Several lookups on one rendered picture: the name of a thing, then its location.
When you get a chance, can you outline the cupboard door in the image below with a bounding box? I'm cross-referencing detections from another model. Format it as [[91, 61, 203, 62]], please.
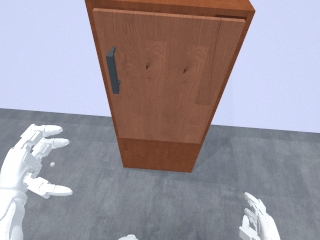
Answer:
[[92, 8, 246, 144]]

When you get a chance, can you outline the left robot forearm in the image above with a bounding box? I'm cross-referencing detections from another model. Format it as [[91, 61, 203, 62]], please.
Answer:
[[0, 188, 28, 240]]

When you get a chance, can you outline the robot right hand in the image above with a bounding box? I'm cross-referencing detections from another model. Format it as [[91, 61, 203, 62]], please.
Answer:
[[239, 192, 281, 240]]

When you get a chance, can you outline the handle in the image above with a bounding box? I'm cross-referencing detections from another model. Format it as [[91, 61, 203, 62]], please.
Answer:
[[106, 46, 121, 94]]

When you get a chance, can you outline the robot left hand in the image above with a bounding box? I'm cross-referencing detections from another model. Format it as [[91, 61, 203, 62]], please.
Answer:
[[0, 124, 73, 199]]

